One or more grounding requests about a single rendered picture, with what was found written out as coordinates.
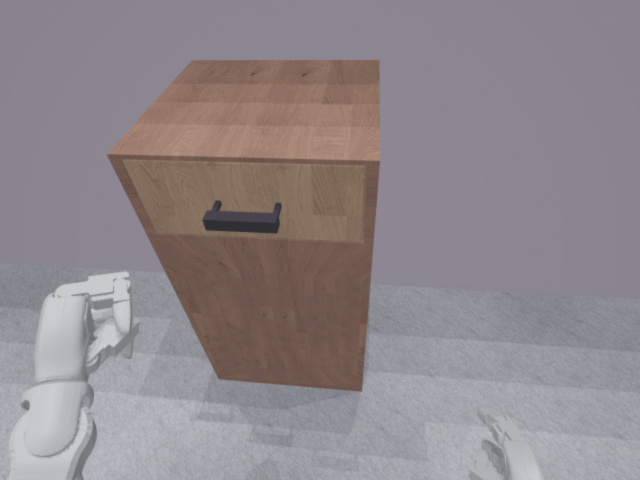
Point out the left robot hand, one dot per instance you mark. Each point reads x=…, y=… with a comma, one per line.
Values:
x=67, y=324

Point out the drawer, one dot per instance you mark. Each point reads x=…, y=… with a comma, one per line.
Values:
x=318, y=202

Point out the cabinet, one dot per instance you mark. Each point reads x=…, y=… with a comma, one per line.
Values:
x=269, y=310

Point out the left robot forearm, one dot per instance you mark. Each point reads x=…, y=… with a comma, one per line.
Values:
x=54, y=438

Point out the handle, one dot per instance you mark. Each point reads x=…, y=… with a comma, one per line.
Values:
x=256, y=222

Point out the right robot hand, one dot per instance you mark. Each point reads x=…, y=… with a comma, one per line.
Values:
x=515, y=460

